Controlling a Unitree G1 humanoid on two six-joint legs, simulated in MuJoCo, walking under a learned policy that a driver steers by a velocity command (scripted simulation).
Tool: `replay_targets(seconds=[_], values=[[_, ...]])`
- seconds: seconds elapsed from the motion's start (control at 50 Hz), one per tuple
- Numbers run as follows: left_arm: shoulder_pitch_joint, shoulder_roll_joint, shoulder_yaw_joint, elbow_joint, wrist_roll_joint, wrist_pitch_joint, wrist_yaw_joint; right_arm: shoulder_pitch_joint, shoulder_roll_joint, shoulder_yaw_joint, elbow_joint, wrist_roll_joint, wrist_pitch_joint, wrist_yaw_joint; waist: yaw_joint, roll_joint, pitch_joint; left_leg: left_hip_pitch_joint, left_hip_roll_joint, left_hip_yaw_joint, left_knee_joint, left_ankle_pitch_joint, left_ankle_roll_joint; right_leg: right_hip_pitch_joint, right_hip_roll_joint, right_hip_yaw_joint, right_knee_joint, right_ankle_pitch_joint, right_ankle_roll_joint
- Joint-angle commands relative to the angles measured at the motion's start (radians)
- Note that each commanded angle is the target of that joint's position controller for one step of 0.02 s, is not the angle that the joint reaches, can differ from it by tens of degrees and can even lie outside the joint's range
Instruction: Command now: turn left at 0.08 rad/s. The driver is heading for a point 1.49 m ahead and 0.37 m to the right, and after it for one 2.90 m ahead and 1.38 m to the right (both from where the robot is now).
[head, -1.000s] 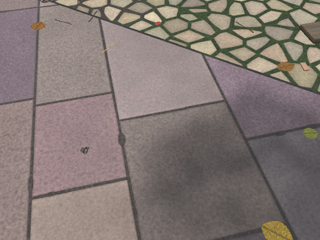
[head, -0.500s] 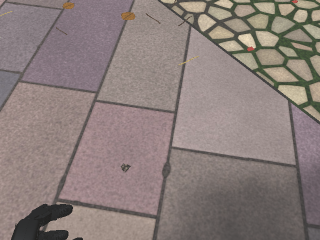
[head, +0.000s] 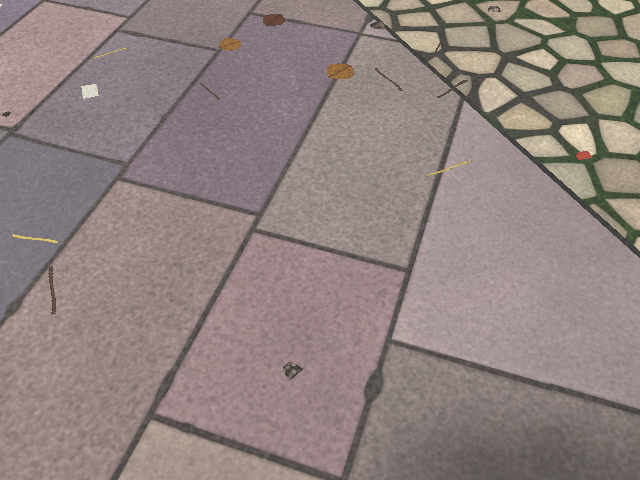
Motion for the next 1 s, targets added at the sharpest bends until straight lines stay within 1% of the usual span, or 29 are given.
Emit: replay_targets(seconds=[0.02,0.04,0.12,0.32,0.34,0.36,0.38,0.4,0.42,0.44,0.48,0.52,0.54,0.56,0.58,0.6,0.62,0.64,0.66,0.68,0.7,0.72,0.74,0.76,0.82,0.88,0.96,0.98,1.0], values=[[-0.008,0.107,0.029,-0.062,0.024,-0.043,-0.009,0.004,-0.108,-0.031,-0.05,-0.023,-0.027,0.005,0.01,0.115,-0.118,-0.011,0.108,-0.102,-0.091,0.084,0.106,0.077,-0.037,0.022,-0.054,-0.019,0.001],[-0.04,0.105,0.03,-0.062,0.026,-0.044,-0.012,-0.01,-0.065,-0.016,-0.048,-0.028,-0.034,0.009,0.006,0.103,-0.089,-0.061,0.102,-0.104,-0.114,0.006,0.095,0.103,-0.035,0.023,-0.05,0.001,0.014],[-0.026,0.103,0.036,-0.042,0.014,-0.03,-0.004,0.013,-0.077,-0.015,-0.029,-0.016,-0.06,0.004,0.004,0.081,-0.02,-0.122,0.068,-0.077,-0.106,-0.002,0.05,0.113,-0.044,0.039,-0.041,0.06,-0.006],[-0.008,0.096,0.043,0.023,0.008,-0.023,0.007,0.051,-0.056,-0.007,0.005,-0.007,-0.069,-0.002,-0.002,0.009,-0.032,-0.104,0.046,-0.059,-0.083,0.072,0.052,0.144,-0.051,0.046,-0.031,0.131,0.004],[0.02,0.088,0.042,0.044,0.006,-0.021,0.008,0.093,-0.062,-0.012,0.025,-0.004,-0.065,-0.003,-0.011,0.029,-0.073,-0.081,0.039,-0.061,-0.113,-0.122,0.068,0.143,-0.014,0.003,-0.002,-0.049,0.003],[0.016,0.105,0.05,0.047,-0.008,-0.022,0.007,0.125,-0.112,-0.029,0.03,0.007,-0.06,-0.004,-0.033,0.08,-0.038,-0.071,0.069,-0.131,-0.164,-0.387,0.116,0.049,0.035,-0.054,0.077,-0.277,0.0],[-0.043,0.118,0.055,0.021,-0.023,-0.034,0.002,0.169,-0.154,-0.04,0.032,0.014,-0.062,-0.003,-0.067,0.143,0.034,-0.039,0.175,-0.294,-0.273,-0.612,0.186,-0.116,0.041,-0.088,0.171,-0.335,-0.002],[-0.111,0.111,0.051,-0.017,-0.045,-0.056,-0.005,0.164,-0.2,-0.053,0.033,0.023,-0.075,-0.005,-0.08,0.212,0.123,-0.034,0.308,-0.478,-0.374,-0.701,0.263,-0.244,-0.004,-0.081,0.28,-0.267,-0.02],[-0.158,0.129,0.055,-0.039,-0.057,-0.077,-0.01,0.166,-0.194,-0.053,0.036,0.022,-0.094,-0.009,-0.092,0.198,0.177,0.0,0.368,-0.563,-0.413,-0.627,0.305,-0.368,-0.065,-0.018,0.359,-0.274,-0.043],[-0.154,0.13,0.057,-0.041,-0.056,-0.096,-0.018,0.159,-0.169,-0.046,0.038,0.021,-0.111,-0.01,-0.081,0.165,0.179,0.095,0.38,-0.554,-0.404,-0.525,0.306,-0.47,-0.103,0.008,0.388,-0.248,-0.06],[-0.139,0.114,0.047,-0.031,-0.044,-0.122,-0.036,0.136,-0.143,-0.042,0.033,0.027,-0.121,-0.001,-0.073,0.124,0.107,0.191,0.332,-0.413,-0.367,-0.32,0.255,-0.453,-0.134,0.0,0.274,-0.189,-0.073],[-0.114,0.098,0.041,-0.01,-0.031,-0.129,-0.049,0.105,-0.161,-0.048,0.024,0.034,-0.117,0.011,-0.057,0.139,0.039,0.087,0.233,-0.234,-0.351,-0.19,0.21,-0.2,-0.084,-0.08,0.132,-0.122,-0.054],[-0.081,0.097,0.04,0.005,-0.03,-0.128,-0.054,0.093,-0.171,-0.05,0.02,0.037,-0.115,0.015,-0.038,0.153,0.025,0.01,0.207,-0.182,-0.343,-0.174,0.207,-0.071,-0.056,-0.12,0.098,-0.072,-0.037],[-0.005,0.088,0.043,0.014,0.048,-0.079,-0.075,0.091,-0.193,-0.063,0.051,-0.04,-0.111,0.033,0.007,0.147,-0.001,-0.078,0.153,-0.11,-0.316,-0.234,0.199,0.109,0.005,-0.208,0.029,-0.052,-0.031],[0.105,0.115,0.059,0.055,0.052,-0.058,-0.071,0.087,-0.174,-0.062,0.053,-0.043,-0.111,0.038,0.053,0.105,-0.007,-0.193,0.131,-0.082,-0.231,-0.204,0.193,0.293,0.039,-0.242,0.029,-0.045,-0.024],[0.29,0.159,0.078,0.106,0.044,-0.057,-0.058,0.063,-0.147,-0.053,0.052,-0.047,-0.116,0.039,0.152,0.015,-0.054,-0.313,0.085,-0.029,-0.003,-0.065,0.181,0.505,0.028,-0.203,0.026,-0.111,-0.032],[0.506,0.264,0.1,0.141,0.061,-0.066,-0.041,-0.015,-0.068,-0.031,0.017,-0.055,-0.122,0.037,0.266,-0.236,-0.122,-0.474,-0.009,0.076,0.457,-0.066,0.141,0.621,-0.205,0.12,-0.124,-0.453,-0.067],[0.492,0.324,0.094,0.123,0.062,-0.078,-0.036,-0.026,0.013,-0.011,-0.051,-0.025,-0.135,0.034,0.205,-0.375,-0.125,-0.68,-0.13,-0.049,0.701,-0.261,0.137,0.568,-0.398,0.709,-0.408,-0.809,-0.141],[0.304,0.292,0.088,0.086,0.058,-0.069,-0.032,-0.025,-0.033,-0.014,-0.058,-0.02,-0.131,0.037,0.103,-0.187,-0.027,-0.778,-0.024,-0.095,0.808,-0.123,0.148,0.461,-0.45,0.766,-0.429,-0.857,-0.2],[0.202,0.239,0.076,0.058,0.042,-0.073,-0.035,-0.045,-0.085,-0.022,-0.052,-0.032,-0.128,0.049,0.056,-0.056,0.011,-0.75,0.061,-0.046,0.782,-0.001,0.141,0.368,-0.421,0.626,-0.383,-0.721,-0.19],[0.168,0.204,0.064,0.058,0.033,-0.08,-0.041,-0.016,-0.098,-0.025,-0.03,-0.041,-0.125,0.061,0.016,-0.021,0.007,-0.657,0.104,-0.026,0.703,0.051,0.121,0.283,-0.348,0.474,-0.378,-0.592,-0.168],[0.154,0.18,0.055,0.056,0.031,-0.087,-0.041,0.013,-0.096,-0.024,-0.015,-0.052,-0.116,0.07,-0.007,-0.056,-0.002,-0.591,0.12,-0.007,0.657,0.069,0.097,0.231,-0.292,0.379,-0.403,-0.517,-0.152],[0.166,0.157,0.046,0.067,0.032,-0.094,-0.038,0.017,-0.09,-0.021,-0.006,-0.058,-0.103,0.081,-0.008,-0.088,0.008,-0.566,0.123,0.016,0.66,0.108,0.079,0.195,-0.256,0.312,-0.43,-0.457,-0.152],[0.194,0.149,0.044,0.086,0.029,-0.101,-0.037,0.002,-0.079,-0.016,-0.015,-0.052,-0.092,0.087,-0.011,-0.102,0.03,-0.582,0.125,0.03,0.651,0.145,0.068,0.184,-0.241,0.274,-0.452,-0.411,-0.162],[0.269,0.15,0.045,0.118,0.013,-0.112,-0.04,-0.121,-0.084,-0.01,-0.052,-0.042,-0.079,0.087,0.01,-0.048,0.087,-0.678,0.128,0.068,0.534,0.23,0.041,0.226,-0.225,0.181,-0.505,-0.251,-0.19],[0.301,0.145,0.042,0.132,0.008,-0.121,-0.039,-0.241,-0.067,0.004,-0.092,-0.032,-0.081,0.091,0.029,-0.05,0.104,-0.612,0.107,0.108,0.332,0.325,0.038,0.237,-0.201,0.075,-0.54,-0.066,-0.182],[0.348,0.153,0.038,0.17,0.006,-0.127,-0.029,-0.351,-0.057,0.016,-0.124,-0.027,-0.084,0.093,0.049,-0.041,0.135,-0.52,0.082,0.158,0.143,0.367,0.089,0.351,-0.233,0.0,-0.591,0.193,-0.183],[0.351,0.161,0.038,0.18,0.007,-0.125,-0.027,-0.357,-0.058,0.017,-0.128,-0.029,-0.086,0.091,0.044,-0.045,0.128,-0.493,0.066,0.174,0.109,0.336,0.106,0.399,-0.238,-0.024,-0.564,0.321,-0.179],[0.346,0.174,0.038,0.187,0.012,-0.124,-0.025,-0.345,-0.061,0.016,-0.125,-0.03,-0.087,0.085,0.029,-0.056,0.103,-0.431,0.033,0.195,0.082,0.287,0.126,0.436,-0.238,-0.055,-0.501,0.545,-0.169]])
